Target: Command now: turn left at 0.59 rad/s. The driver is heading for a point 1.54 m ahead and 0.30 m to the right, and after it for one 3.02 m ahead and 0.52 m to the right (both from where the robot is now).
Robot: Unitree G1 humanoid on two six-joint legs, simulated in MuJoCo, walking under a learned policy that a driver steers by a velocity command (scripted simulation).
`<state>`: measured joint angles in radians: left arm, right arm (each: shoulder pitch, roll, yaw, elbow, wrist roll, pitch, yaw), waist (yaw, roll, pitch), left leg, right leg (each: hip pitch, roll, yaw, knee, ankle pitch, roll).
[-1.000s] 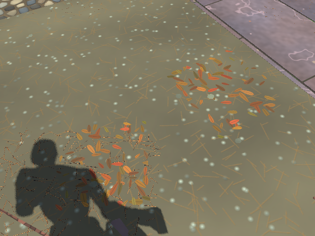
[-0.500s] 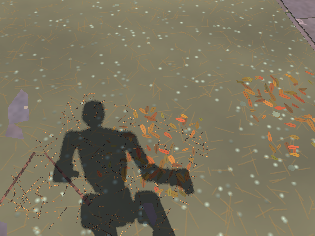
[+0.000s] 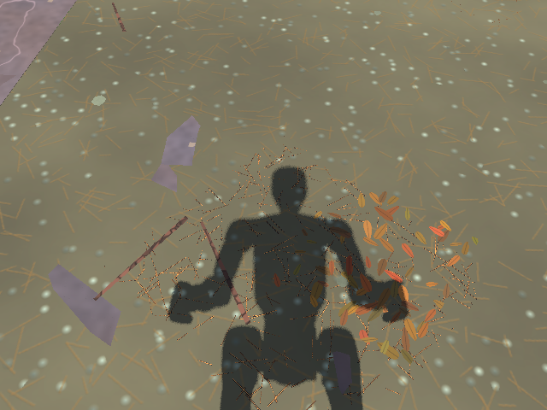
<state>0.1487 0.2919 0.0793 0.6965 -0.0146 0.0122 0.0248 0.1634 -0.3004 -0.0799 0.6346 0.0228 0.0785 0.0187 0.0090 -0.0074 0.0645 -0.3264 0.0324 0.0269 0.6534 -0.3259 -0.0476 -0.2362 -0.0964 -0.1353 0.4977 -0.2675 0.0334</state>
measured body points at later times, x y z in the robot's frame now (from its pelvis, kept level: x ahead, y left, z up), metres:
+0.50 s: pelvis +0.01 +0.02 +0.00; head +0.02 +0.02 +0.45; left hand +0.10 +0.31 -0.11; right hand +0.19 -0.20 -0.10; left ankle +0.00 +0.12 -0.73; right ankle +0.02 -0.12 -0.74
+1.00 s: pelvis +0.05 +0.02 +0.00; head +0.05 +0.03 +0.45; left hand +0.08 +0.29 -0.14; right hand +0.17 -0.24 -0.12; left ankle +0.01 +0.11 -0.74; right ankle +0.02 -0.12 -0.73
